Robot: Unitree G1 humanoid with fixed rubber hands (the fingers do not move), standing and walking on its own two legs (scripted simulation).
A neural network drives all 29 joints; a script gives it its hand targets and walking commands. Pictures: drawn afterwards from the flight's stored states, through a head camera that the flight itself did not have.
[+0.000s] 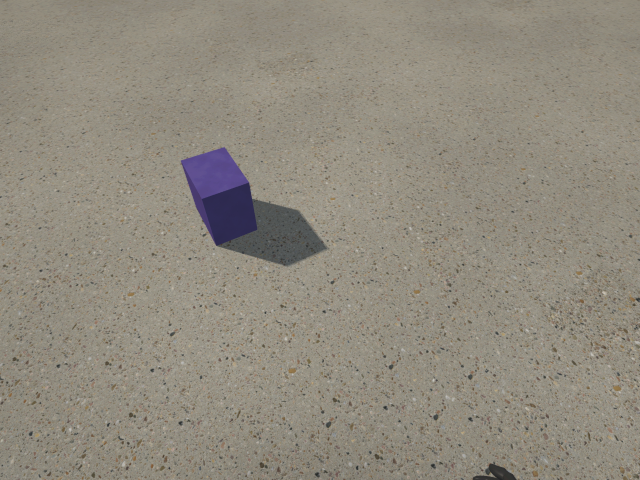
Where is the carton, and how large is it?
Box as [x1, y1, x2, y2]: [181, 147, 256, 245]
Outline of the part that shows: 224,147 181,160 196,207 216,245 256,229 249,184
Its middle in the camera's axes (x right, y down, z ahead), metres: -0.43 -0.20 +1.65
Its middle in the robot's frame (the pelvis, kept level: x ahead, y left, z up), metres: +1.29 +0.50 -0.64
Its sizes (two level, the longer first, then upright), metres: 0.268 0.190 0.269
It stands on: the floor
